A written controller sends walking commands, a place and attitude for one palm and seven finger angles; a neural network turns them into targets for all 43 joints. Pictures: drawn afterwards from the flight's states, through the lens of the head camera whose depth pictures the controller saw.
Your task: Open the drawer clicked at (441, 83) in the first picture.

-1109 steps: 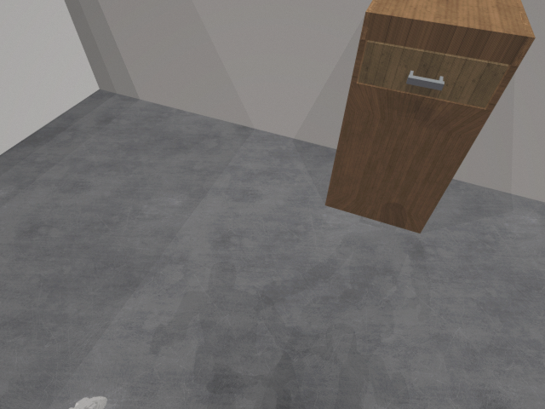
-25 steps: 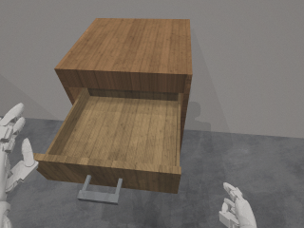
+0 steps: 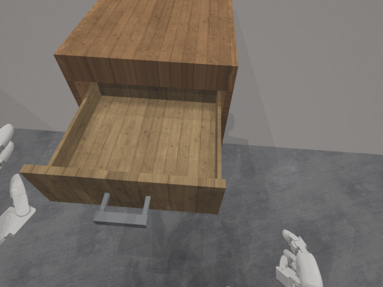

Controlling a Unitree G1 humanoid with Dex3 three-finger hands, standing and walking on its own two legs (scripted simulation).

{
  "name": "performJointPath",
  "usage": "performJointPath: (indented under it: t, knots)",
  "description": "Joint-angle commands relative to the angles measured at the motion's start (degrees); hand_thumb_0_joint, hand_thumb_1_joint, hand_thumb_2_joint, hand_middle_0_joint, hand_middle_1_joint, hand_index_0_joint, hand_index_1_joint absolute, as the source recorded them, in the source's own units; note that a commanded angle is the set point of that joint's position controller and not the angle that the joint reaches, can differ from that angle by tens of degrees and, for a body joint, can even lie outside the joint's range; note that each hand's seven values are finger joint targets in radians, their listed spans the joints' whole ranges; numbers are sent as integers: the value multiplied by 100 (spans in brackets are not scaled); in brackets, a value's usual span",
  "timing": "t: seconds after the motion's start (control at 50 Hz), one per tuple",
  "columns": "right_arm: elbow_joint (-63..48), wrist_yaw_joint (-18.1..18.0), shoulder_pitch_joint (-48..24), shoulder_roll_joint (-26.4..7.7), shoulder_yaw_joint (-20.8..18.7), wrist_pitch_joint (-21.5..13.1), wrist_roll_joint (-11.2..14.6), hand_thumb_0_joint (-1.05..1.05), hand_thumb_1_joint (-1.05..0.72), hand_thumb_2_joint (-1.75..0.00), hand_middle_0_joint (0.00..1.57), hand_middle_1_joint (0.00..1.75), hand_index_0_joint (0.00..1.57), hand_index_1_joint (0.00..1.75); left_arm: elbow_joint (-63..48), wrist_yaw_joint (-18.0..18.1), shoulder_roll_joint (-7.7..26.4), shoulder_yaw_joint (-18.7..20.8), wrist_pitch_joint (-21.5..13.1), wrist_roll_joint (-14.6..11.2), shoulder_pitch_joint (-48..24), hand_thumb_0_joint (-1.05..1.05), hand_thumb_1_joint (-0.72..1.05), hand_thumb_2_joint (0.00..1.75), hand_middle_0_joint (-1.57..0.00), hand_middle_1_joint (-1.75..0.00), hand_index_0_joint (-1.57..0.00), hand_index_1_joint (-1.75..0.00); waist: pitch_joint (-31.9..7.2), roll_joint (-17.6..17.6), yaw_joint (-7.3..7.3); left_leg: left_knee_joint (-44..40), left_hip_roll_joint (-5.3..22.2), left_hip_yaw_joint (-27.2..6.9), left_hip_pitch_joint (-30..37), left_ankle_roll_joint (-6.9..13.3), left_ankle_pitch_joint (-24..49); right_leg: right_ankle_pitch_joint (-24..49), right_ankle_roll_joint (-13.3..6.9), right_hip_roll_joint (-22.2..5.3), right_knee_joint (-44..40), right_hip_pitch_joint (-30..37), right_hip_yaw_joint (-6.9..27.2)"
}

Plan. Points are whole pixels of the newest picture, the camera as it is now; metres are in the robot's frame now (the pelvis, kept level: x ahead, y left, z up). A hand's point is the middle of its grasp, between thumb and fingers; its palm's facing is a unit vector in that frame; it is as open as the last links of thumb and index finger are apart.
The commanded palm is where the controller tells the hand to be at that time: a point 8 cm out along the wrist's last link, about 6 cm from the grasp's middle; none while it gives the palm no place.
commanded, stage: step back with the hand held close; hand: left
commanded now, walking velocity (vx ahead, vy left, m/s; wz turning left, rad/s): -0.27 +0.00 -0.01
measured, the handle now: (124, 209) +0.27 +0.17 -0.02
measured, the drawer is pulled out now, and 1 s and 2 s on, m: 0.30 0.30 0.30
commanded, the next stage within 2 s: stop stepping back and stand still in 0.62 s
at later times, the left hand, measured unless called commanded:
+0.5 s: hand (42, 271) +0.12 +0.18 +0.17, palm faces +0.25 -0.84 -0.48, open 7.5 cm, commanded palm +0.05 +0.25 +0.19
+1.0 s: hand out of the picture -0.03 +0.16 +0.18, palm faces +0.35 -0.82 -0.46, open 7.5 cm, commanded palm -0.08 +0.21 +0.19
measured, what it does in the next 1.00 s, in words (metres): walks backwards: right foot, then left foot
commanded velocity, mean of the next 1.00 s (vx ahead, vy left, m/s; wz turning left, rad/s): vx -0.17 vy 0.03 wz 0.01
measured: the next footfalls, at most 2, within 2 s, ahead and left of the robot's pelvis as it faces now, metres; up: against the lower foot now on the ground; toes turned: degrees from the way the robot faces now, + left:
right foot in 0.38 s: -0.06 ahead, -0.13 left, +0.00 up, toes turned -5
left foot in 0.64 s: -0.10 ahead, +0.11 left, +0.00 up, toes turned +2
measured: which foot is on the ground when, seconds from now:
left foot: down 0.00-0.42, up 0.44-0.62, down 0.64-0.86, up 0.88-1.00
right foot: down 0.00-0.16, up 0.18-0.36, down 0.38-1.00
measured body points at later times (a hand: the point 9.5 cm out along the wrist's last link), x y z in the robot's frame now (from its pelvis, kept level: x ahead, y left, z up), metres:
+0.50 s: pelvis -0.09 -0.03 +0.01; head -0.04 -0.03 +0.46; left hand +0.10 +0.23 +0.20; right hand +0.09 -0.26 -0.08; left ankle -0.07 +0.10 -0.69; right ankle -0.09 -0.13 -0.72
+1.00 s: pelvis -0.22 -0.07 +0.01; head -0.21 -0.07 +0.46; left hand -0.05 +0.21 +0.20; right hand -0.07 -0.29 -0.08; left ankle -0.24 +0.06 -0.67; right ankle -0.16 -0.14 -0.72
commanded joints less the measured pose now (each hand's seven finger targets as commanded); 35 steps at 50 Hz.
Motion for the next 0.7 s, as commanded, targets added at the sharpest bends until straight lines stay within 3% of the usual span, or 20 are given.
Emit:
performJointPath:
  t: [0.0, 0.04, 0.08, 0.12, 0.14, 0.16, 0.18, 0.22, 0.28, 0.36, 0.38, 0.4, 0.42, 0.44, 0.5, 0.54, 0.58, 0.62, 0.64, 0.68]
  knots:
    - [-685, -60, -47, -838, -388, -276, 44, 0, -90, -90, 20, 30, 20, 30, -1183, 154, 848, 581, -334, -89, -254, 0, 90, 90, -20, -30, -20, -30, -945, -895, -220, 1133, -52, -204, 304, -38, -748, 483, -773, -1852, -1873, 157, 2352]
    - [-719, -17, -304, -692, -258, -244, 96, 0, -90, -90, 20, 30, 20, 30, -1102, 96, 881, 643, -282, -89, -291, 0, 90, 90, -20, -30, -20, -30, -866, -884, -118, 943, 116, -209, 340, 54, -915, 477, -727, -1856, -1767, 287, 1891]
    - [-684, -16, -384, -666, -185, -236, 105, 0, -90, -90, 20, 30, 20, 30, -1005, 57, 891, 706, -279, -82, -147, 0, 90, 90, -20, -30, -20, -30, -685, -564, -125, -700, 264, -127, 472, 122, -311, 439, -331, -1346, -1286, 484, 1281]
    - [-817, -38, -582, -885, -253, -315, 68, 0, -90, -90, 20, 30, 20, 30, -1375, 62, 907, 671, -400, -2, -182, 0, 90, 90, -20, -30, -20, -30, -548, 1129, 29, -1784, 1295, -1247, -82, 498, 521, -18, 167, -372, -124, 672, 634]
    - [-831, -31, -631, -750, -209, -368, 43, 0, -90, -90, 20, 30, 20, 30, -1271, 102, 897, 709, -423, 22, -203, 0, 90, 90, -20, -30, -20, -30, -555, 1585, -20, -2225, 1726, -1498, -869, 629, 243, -861, 219, -118, 819, 1040, 378]
    - [-809, -74, -559, -714, -232, -438, -105, 0, -90, -90, 20, 30, 20, 30, -1324, 189, 873, 700, -416, 71, -289, 0, 90, 90, -20, -30, -20, -30, -383, 1487, -93, -2418, 1884, -1734, -1387, 766, 484, -1396, 217, 81, 1653, 1095, 429]
    - [-696, -79, -410, -728, -301, -473, -158, 0, -90, -90, 20, 30, 20, 30, -1268, 211, 812, 674, -389, 27, -201, 0, 90, 90, -20, -30, -20, -30, -331, 1226, -86, -2111, 1871, -1531, -1084, 849, 1453, -1591, 205, 170, 1966, 790, 539]
    - [-527, 16, -336, -796, -364, -521, -16, 0, -90, -90, 20, 30, 20, 30, -1171, 124, 693, 564, -324, -41, -43, 0, 90, 90, -20, -30, -20, -30, -653, 1161, 11, -1404, 1686, -919, 360, 774, 3173, -1334, 263, 68, 1411, 229, 471]
    - [-491, 168, -426, -855, -328, -572, 91, 0, -90, -90, 20, 30, 20, 30, -1232, -49, 662, 421, -284, -141, -191, 0, 90, 90, -20, -30, -20, -30, -782, 1197, 9, -1242, 1637, -927, 950, 560, 3492, -739, 254, -27, 50, 496, 333]
    - [-518, 183, -644, -946, -283, -506, 144, 0, -90, -90, 20, 30, 20, 30, -1097, -187, 878, 602, -348, -164, -346, 0, 90, 90, -20, -30, -20, -30, -702, 699, 53, -961, 1401, -667, 316, 312, 1936, 651, 243, -204, -1255, 1364, 225]
    - [-568, 186, -611, -904, -289, -437, 185, 0, -90, -90, 20, 30, 20, 30, -1041, -201, 973, 673, -376, -160, -349, 0, 90, 90, -20, -30, -20, -30, -791, 73, 6, -497, 1044, -322, 184, 159, 1449, 1702, 102, -564, -1393, 1392, 531]
    - [-624, 202, -482, -773, -358, -385, 302, 0, -90, -90, 20, 30, 20, 30, -1027, -199, 1027, 654, -334, -198, -230, 0, 90, 90, -20, -30, -20, -30, -1211, -1070, -49, 446, 441, 202, 139, -103, 821, 3029, -285, -1350, -1444, 1491, 1250]
    - [-674, 183, -609, -805, -438, -339, 389, 0, -90, -90, 20, 30, 20, 30, -1000, -180, 1149, 791, -301, -238, -125, 0, 90, 90, -20, -30, -20, -30, -1321, -1526, 7, 1666, -28, 141, -222, -158, -712, 3739, -707, -2031, -1539, 1297, 1846]
    - [-689, 170, -691, -652, -371, -266, 336, 0, -90, -90, 20, 30, 20, 30, -881, -157, 1126, 870, -286, -277, 142, 0, 90, 90, -20, -30, -20, -30, -1282, -1225, 79, 2412, -1, -152, -610, -133, -1162, 3865, -938, -2246, -1457, 1316, 1750]
    - [-783, 71, -986, -387, -104, -51, 229, 0, -90, -90, 20, 30, 20, 30, -894, -91, 1032, 942, -288, -137, 361, 0, 90, 90, -20, -30, -20, -30, -1224, -837, -31, 1361, 205, -45, -727, -206, -1209, 4490, -726, -1775, -1015, 1593, 1083]
    - [-702, -20, -825, -454, -96, 30, 175, 0, -90, -90, 20, 30, 20, 30, -1046, -53, 983, 873, -257, -115, 440, 0, 90, 90, -20, -30, -20, -30, -1200, -712, -111, 27, 126, 199, -314, -167, -632, 4206, -460, -1477, -952, 1625, 935]
    - [-619, -64, -617, -624, -222, 31, 150, 0, -90, -90, 20, 30, 20, 30, -1413, -46, 1001, 757, -306, -153, 348, 0, 90, 90, -20, -30, -20, -30, -1248, -198, -198, -1550, 278, 231, 385, -110, 921, 3461, -126, -1159, -503, 1602, 663]
    - [-697, -25, -674, -814, -445, -91, 196, 0, -90, -90, 20, 30, 20, 30, -1523, -73, 1071, 757, -373, -136, 341, 0, 90, 90, -20, -30, -20, -30, -1303, 962, -8, -1641, 1555, -694, 867, 304, 3545, 921, 252, -429, 284, 927, 324]
    - [-729, 66, -543, -927, -508, -231, 259, 0, -90, -90, 20, 30, 20, 30, -1725, -170, 1010, 649, -454, -221, 385, 0, 90, 90, -20, -30, -20, -30, -1325, 1076, 23, -1638, 1857, -643, 1210, 425, 4212, -472, 208, -220, 765, 541, 364]
    - [-590, 75, -626, -695, -451, -387, 57, 0, -90, -90, 20, 30, 20, 30, -1711, -111, 1202, 996, -467, -203, 381, 0, 90, 90, -20, -30, -20, -30, -1242, 1740, -13, -1418, 2082, -942, 995, 722, 5036, -1331, 257, -128, 1295, 123, 407]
